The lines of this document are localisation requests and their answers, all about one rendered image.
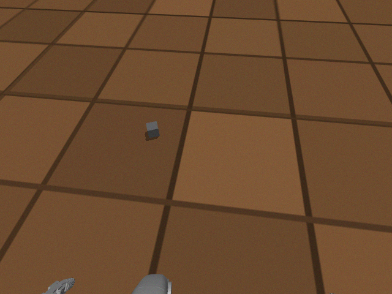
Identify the cube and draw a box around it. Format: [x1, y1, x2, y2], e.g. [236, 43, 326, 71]
[146, 121, 160, 138]

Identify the left robot hand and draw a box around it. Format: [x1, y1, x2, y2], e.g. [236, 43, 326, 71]
[42, 278, 75, 294]

